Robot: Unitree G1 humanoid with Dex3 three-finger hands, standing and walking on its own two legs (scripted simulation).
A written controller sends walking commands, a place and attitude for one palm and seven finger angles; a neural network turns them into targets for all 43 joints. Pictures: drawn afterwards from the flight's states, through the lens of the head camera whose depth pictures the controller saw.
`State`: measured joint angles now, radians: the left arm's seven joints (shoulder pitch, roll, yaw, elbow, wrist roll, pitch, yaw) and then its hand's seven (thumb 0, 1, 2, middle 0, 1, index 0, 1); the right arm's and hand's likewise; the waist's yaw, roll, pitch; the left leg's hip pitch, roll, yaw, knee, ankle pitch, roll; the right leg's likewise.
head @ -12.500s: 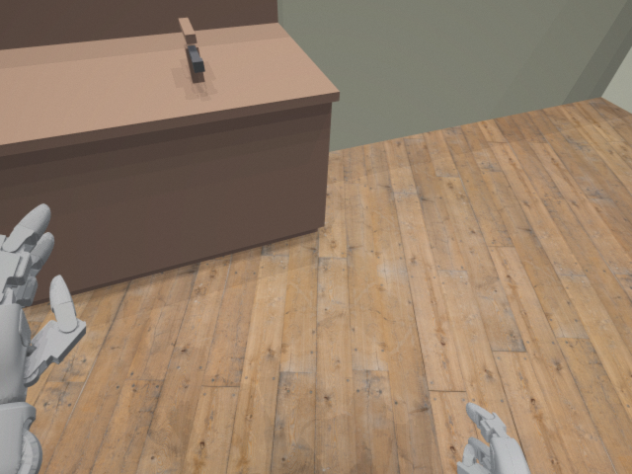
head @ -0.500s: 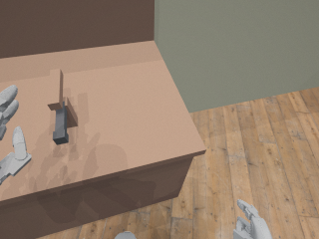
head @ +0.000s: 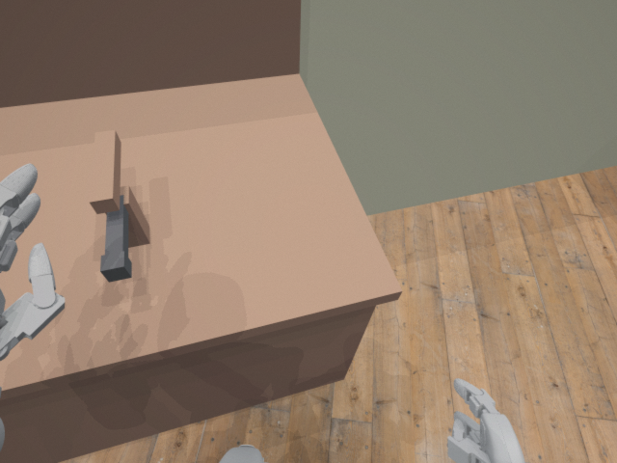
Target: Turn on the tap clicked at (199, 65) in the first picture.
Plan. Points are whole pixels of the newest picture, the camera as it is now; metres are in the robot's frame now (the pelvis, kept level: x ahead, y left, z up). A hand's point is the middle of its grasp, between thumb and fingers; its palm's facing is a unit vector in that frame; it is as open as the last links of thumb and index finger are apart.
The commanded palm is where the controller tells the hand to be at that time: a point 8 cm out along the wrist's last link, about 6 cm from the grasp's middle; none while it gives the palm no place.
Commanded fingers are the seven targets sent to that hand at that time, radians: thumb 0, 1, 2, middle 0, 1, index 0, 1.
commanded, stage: shuffle to correct the standing spot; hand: left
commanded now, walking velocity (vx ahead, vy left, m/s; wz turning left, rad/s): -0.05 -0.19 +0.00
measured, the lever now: (116, 266) +0.33 +0.28 +0.04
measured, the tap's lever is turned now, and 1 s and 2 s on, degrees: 0 0 0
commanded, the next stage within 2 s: come to a stop and stand still in 1.10 s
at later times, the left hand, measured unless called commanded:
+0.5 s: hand (45, 309) +0.21 +0.25 +0.17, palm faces +0.32 -0.84 -0.43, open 7.5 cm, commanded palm +0.15 +0.28 +0.19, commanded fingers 0.00 0.90 0.90 -0.20 -0.30 -0.20 -0.30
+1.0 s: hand (39, 313) +0.21 +0.25 +0.17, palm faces +0.33 -0.84 -0.43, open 7.5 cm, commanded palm +0.15 +0.29 +0.19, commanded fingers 0.00 0.90 0.90 -0.20 -0.30 -0.20 -0.30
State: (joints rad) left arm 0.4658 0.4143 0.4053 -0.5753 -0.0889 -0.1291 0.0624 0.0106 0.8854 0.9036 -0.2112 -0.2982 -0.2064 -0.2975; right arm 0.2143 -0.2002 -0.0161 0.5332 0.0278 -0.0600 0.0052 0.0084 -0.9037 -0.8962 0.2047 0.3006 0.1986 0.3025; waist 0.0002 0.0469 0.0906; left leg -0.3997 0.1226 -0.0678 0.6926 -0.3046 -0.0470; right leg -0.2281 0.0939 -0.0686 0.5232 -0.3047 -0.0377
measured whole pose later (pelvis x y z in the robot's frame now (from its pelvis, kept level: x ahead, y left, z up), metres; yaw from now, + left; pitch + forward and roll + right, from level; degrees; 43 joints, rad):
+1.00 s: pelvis -0.01 +0.00 +0.00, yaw +0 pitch +0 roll -5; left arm 0.48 0.41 0.40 -0.57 -0.09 -0.13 0.07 0.01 0.88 0.90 -0.21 -0.30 -0.21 -0.30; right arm 0.24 -0.21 -0.02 0.54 0.03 -0.07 0.00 0.01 -0.90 -0.90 0.20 0.30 0.20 0.30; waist -0.01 0.05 0.07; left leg -0.40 0.12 -0.07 0.69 -0.29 -0.04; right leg -0.23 0.09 -0.08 0.52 -0.30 -0.03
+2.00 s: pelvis -0.02 +0.06 +0.01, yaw -4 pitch -1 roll -2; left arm 0.38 0.35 0.35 -0.43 -0.01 -0.25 0.10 0.01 0.89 0.90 -0.21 -0.30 -0.20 -0.30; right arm 0.23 -0.15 0.04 0.60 0.00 -0.17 0.00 0.01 -0.90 -0.90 0.21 0.30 0.20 0.30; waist 0.02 -0.04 0.04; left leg -0.28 -0.01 0.01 0.50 -0.20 0.05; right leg -0.19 -0.02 0.00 0.40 -0.19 0.04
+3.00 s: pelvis +0.00 +0.04 +0.02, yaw -4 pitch +0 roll -2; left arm 0.44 0.36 0.35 -0.46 -0.05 -0.19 0.11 0.01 0.89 0.90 -0.21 -0.30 -0.21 -0.30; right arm 0.20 -0.19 0.01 0.59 0.02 -0.09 -0.03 0.01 -0.90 -0.90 0.20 0.30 0.20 0.30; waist 0.01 -0.01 0.04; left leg -0.24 0.00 0.00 0.46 -0.21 0.03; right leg -0.15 -0.01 -0.01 0.37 -0.21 0.03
